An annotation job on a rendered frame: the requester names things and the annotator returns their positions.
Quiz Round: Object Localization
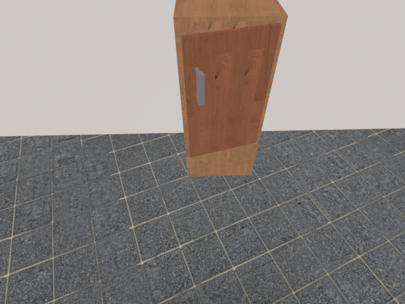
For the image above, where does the cupboard door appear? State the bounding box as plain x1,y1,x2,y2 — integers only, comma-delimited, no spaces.
181,23,282,158

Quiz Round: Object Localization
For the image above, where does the handle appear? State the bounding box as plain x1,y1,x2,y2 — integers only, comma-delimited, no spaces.
195,67,205,105

